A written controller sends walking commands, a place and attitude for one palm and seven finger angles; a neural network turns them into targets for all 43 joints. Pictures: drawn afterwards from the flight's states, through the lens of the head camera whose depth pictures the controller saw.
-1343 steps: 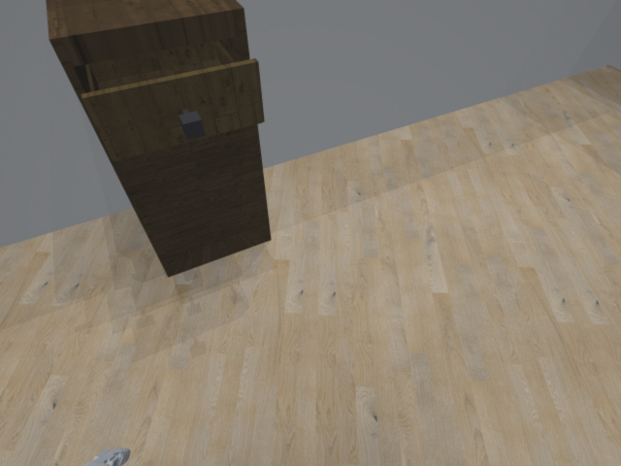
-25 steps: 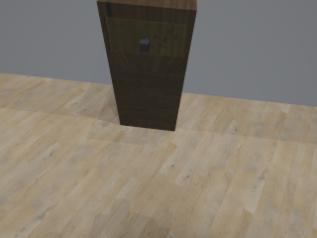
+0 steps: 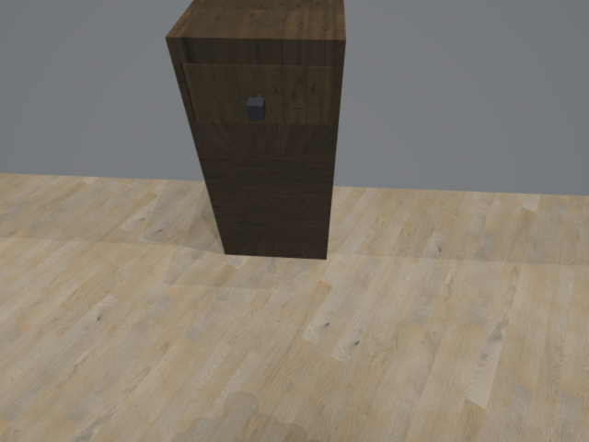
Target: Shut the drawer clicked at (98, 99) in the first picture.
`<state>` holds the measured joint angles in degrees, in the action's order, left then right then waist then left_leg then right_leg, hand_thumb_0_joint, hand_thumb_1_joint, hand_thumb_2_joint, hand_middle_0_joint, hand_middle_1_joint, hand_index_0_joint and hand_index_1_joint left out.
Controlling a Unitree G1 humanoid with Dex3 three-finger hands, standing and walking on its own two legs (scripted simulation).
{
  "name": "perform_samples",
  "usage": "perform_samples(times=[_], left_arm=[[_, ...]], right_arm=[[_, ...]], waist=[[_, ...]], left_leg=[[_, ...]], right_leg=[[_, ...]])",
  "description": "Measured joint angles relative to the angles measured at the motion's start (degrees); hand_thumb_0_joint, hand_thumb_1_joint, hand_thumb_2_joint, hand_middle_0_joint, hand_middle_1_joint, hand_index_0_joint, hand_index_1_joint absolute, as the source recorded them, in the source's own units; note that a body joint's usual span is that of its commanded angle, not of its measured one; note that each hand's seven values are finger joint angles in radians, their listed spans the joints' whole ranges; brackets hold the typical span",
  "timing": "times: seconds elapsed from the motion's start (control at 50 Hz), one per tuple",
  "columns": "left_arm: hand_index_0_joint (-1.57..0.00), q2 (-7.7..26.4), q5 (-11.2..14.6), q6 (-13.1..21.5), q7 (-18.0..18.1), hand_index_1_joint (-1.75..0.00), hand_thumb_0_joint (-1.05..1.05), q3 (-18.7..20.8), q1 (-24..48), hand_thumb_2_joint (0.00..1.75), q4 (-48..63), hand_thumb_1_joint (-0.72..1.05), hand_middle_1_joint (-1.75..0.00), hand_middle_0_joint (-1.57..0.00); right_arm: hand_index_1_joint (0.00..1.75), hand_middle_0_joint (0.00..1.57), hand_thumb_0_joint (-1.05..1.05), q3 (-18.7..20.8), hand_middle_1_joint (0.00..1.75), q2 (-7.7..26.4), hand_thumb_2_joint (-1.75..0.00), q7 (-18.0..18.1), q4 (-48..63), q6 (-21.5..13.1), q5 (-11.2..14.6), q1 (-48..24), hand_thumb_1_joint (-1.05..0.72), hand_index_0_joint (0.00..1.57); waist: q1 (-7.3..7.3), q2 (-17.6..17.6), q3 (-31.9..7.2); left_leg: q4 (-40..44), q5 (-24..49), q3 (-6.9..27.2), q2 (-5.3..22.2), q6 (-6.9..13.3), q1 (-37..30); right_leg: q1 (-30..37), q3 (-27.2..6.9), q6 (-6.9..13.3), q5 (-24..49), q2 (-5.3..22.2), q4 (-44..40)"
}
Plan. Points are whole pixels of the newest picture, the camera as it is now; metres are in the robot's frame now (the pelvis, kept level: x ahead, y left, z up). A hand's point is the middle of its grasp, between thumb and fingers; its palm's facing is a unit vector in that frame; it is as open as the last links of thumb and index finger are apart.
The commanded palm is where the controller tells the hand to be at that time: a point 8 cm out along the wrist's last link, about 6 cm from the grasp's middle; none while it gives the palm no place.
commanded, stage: let the arm hang, fingers relaxed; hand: left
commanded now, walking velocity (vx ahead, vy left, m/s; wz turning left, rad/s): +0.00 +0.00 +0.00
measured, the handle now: (257, 104) +0.90 +0.14 -0.02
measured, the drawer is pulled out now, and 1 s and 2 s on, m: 0.00 0.00 0.00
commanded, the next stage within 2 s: look to check the result in 0.16 s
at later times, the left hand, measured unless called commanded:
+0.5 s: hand out of the picture +0.09 +0.22 -0.15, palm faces -0.01 -0.94 -0.33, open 7.4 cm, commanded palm none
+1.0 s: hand out of the picture +0.13 +0.22 -0.15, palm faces -0.02 -0.94 -0.34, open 7.4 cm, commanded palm none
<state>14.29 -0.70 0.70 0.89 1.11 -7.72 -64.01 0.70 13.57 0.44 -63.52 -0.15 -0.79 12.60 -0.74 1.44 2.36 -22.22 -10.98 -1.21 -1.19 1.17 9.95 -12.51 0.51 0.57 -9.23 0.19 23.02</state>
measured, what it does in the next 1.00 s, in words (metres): stands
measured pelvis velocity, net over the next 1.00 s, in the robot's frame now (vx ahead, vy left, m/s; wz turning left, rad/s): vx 0.03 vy -0.02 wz -0.01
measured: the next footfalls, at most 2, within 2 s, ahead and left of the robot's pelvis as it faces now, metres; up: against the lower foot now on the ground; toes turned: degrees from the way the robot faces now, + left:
none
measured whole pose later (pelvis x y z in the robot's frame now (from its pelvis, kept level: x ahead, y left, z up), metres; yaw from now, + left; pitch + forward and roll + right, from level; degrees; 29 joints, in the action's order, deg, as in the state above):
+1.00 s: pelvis +0.03 -0.02 +0.01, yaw -1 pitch -1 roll +0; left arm 17.5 -0.5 1.4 0.6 1.3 -4.4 -64.9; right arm 0.4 18.3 0.4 -64.0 0.0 -0.7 7.8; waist -1.1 1.4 3.0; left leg -16.9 -11.1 -1.0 1.4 -1.1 4.5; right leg -7.3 0.7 2.6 -9.2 -2.4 17.7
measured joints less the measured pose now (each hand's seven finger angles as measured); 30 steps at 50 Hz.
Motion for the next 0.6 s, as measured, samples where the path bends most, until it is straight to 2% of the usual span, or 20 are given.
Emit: perform_samples(times=[0.18, 0.6], left_arm=[[-0.2, -0.11, 0.01, 0.29, -0.13, -0.3, 0.01, -0.11, 1.68, 0.9, -0.21, 0.91, -0.31, -0.2], [-0.2, 2.8, 0.18, 0.42, -0.12, -0.3, 0.01, 0.33, 1.6, 0.9, -1.7, 0.91, -0.3, -0.2]], right_arm=[[0.3, 0.2, 0.01, 0.05, 0.3, 1.25, -0.9, 0.07, 0.05, -0.21, -0.01, -2.61, -0.91, 0.21], [0.3, 0.2, 0.01, 0.1, 0.3, 4.25, -0.9, 0.08, -0.31, 0.29, 0.07, -4.79, -0.91, 0.21]], waist=[[-0.19, -0.16, 0.37], [0.12, 0.15, 1.23]], left_leg=[[1.65, 0.01, 0.2, 0.6, -0.64, -1.58], [3.89, -0.29, 0.51, 2.11, -1.93, -4.03]], right_leg=[[1.46, 0.19, 0.53, -0.12, -0.61, -1.4], [4.07, 0.51, 1.73, -0.12, -2.15, -4.16]])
